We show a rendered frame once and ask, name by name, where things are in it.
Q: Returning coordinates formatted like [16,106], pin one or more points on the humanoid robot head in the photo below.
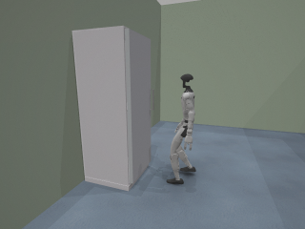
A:
[186,78]

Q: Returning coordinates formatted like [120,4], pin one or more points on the fridge door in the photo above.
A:
[139,102]

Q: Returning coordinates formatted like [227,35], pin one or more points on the right robot hand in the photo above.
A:
[178,127]

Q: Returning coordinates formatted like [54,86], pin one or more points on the left robot shin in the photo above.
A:
[175,165]

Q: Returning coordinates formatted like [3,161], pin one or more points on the robot left forearm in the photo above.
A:
[190,123]

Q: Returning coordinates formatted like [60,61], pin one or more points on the left robot hand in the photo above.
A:
[188,140]

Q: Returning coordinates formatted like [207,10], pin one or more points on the left robot upper arm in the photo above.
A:
[188,100]

